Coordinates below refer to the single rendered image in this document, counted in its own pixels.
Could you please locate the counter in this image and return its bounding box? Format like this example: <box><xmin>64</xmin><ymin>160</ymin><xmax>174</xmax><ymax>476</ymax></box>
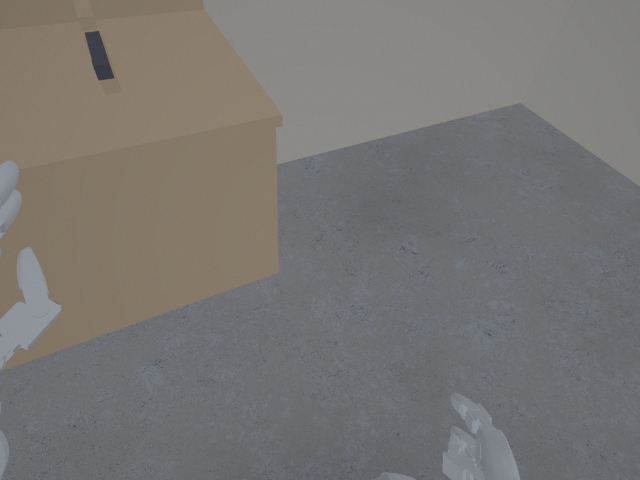
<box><xmin>0</xmin><ymin>0</ymin><xmax>283</xmax><ymax>371</ymax></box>

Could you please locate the right robot hand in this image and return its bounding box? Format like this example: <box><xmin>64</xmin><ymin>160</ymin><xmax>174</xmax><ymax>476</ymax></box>
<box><xmin>443</xmin><ymin>393</ymin><xmax>520</xmax><ymax>480</ymax></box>

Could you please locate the left robot hand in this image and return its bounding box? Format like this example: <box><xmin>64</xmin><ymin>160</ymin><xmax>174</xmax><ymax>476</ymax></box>
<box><xmin>0</xmin><ymin>160</ymin><xmax>61</xmax><ymax>372</ymax></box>

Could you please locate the tap lever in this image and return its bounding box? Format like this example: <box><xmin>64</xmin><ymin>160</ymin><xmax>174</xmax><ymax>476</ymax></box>
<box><xmin>85</xmin><ymin>31</ymin><xmax>114</xmax><ymax>80</ymax></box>

